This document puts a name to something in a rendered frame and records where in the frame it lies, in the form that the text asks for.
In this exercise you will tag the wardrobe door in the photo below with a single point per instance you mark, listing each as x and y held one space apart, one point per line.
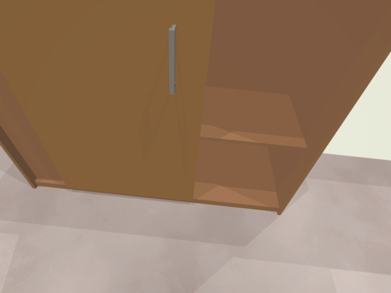
92 77
18 128

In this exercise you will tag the handle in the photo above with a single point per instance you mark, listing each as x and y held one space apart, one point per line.
172 82

